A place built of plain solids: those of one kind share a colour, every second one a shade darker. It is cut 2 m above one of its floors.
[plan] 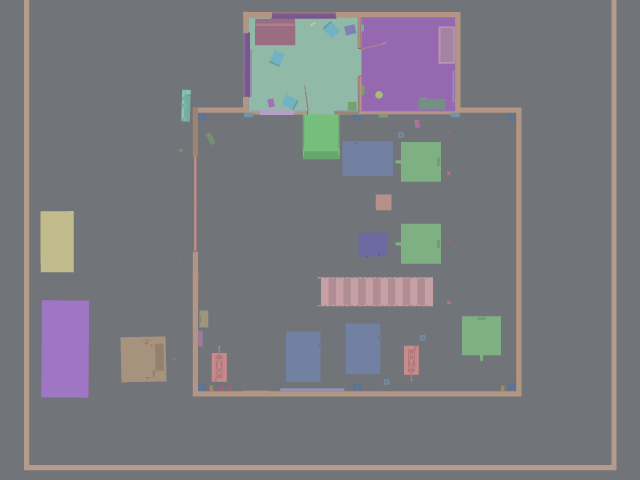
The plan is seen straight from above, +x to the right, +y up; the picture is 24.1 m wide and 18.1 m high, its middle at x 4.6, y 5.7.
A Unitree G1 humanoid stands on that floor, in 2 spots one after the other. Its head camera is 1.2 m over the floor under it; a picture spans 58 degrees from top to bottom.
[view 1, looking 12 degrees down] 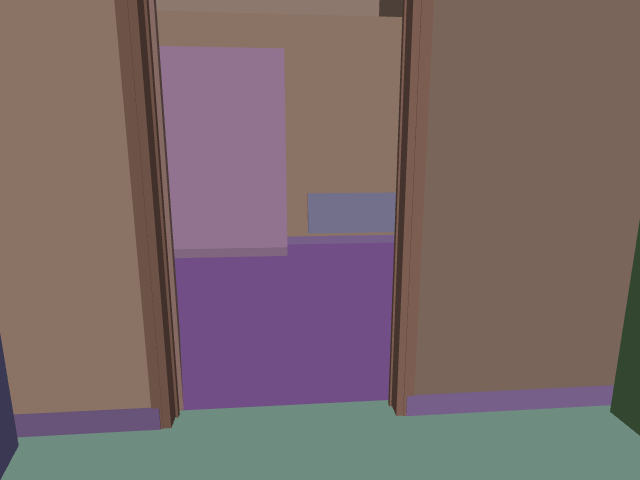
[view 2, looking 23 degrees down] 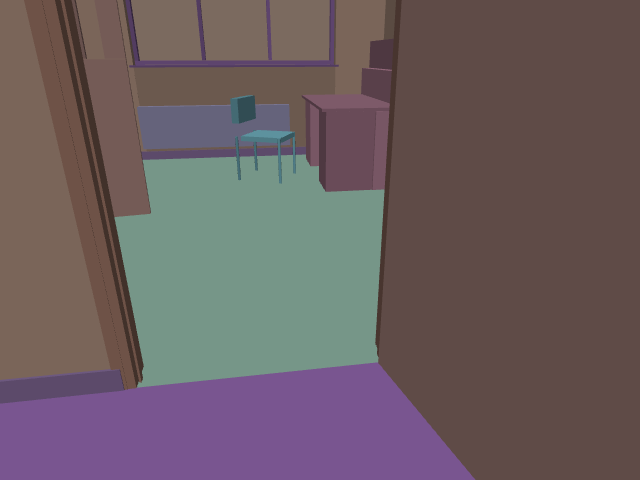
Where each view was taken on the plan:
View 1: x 4.30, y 12.40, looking -5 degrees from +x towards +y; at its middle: low_rail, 5.53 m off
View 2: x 7.60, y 12.40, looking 171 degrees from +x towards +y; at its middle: raised_floor_control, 3.07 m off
